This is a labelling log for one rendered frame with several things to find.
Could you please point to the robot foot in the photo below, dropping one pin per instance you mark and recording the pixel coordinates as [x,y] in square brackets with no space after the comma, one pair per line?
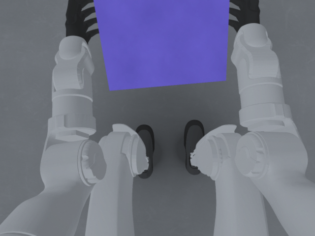
[146,134]
[194,131]

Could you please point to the robot left foot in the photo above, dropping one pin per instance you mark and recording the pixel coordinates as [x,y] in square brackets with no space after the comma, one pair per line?
[146,134]

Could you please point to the robot left hand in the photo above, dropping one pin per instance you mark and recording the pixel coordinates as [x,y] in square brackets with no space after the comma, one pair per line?
[75,24]

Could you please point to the right robot upper arm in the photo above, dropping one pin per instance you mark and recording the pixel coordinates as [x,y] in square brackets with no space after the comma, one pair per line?
[276,163]

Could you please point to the robot right hand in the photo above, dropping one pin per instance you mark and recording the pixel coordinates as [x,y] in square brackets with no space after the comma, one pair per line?
[249,13]

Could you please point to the right robot forearm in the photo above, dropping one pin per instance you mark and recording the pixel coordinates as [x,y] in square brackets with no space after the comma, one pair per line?
[260,83]

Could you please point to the left robot upper arm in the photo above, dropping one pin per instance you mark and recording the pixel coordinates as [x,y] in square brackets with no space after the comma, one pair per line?
[69,172]

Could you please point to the robot right foot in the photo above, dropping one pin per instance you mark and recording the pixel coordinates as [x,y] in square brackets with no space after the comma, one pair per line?
[194,131]

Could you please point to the left robot forearm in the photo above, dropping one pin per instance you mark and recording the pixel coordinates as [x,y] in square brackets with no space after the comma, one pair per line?
[72,95]

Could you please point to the carton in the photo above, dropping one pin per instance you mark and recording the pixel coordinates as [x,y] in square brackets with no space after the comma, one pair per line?
[154,43]

